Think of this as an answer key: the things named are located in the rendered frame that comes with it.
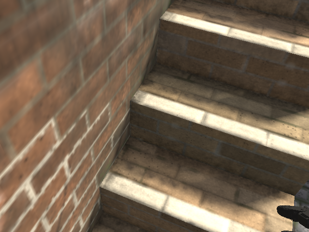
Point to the robot right hand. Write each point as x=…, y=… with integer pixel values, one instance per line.
x=294, y=213

